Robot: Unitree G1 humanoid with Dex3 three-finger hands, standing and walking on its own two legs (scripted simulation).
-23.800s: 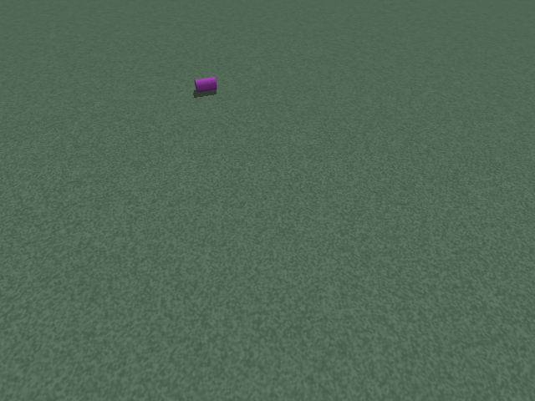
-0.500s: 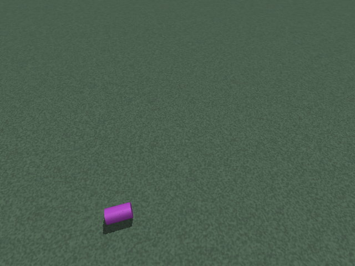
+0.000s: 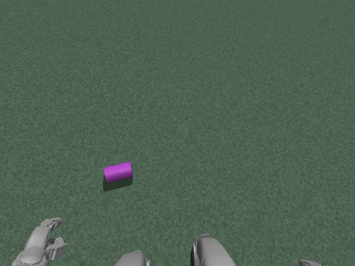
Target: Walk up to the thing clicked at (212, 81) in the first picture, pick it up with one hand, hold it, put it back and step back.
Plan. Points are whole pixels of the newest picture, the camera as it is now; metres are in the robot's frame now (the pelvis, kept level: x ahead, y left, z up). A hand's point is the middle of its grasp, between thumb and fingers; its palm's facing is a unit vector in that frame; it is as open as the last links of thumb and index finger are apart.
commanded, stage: walk up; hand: left
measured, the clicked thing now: (119, 171) +0.57 +0.27 -0.70
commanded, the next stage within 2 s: stand in 1.98 s
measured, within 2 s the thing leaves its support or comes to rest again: neither
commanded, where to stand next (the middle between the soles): +0.14 -0.03 m, yaw -1 degrees
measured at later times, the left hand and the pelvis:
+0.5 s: hand out of the picture -0.01 +0.25 -0.12, palm faces -0.08 -0.91 -0.40, open 7.3 cm; pelvis -0.12 -0.01 +0.01, yaw -5 degrees
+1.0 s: hand out of the picture -0.18 +0.25 -0.14, palm faces -0.07 -0.92 -0.38, open 7.3 cm; pelvis -0.26 -0.02 +0.01, yaw -5 degrees
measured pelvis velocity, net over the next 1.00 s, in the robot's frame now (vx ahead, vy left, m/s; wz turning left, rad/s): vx -0.26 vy -0.02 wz -0.09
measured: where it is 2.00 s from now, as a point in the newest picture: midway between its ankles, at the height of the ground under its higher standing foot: outside the picture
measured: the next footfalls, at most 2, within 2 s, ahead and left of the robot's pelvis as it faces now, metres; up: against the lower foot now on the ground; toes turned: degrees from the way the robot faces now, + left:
right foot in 0.34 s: -0.08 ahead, -0.13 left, +0.00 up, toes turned -2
left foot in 0.66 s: -0.20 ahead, +0.10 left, +0.00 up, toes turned -4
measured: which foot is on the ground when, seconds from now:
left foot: down 0.00-0.36, up 0.38-0.64, down 0.66-1.00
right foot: up 0.00-0.32, down 0.34-0.68, up 0.70-0.96, down 0.98-1.00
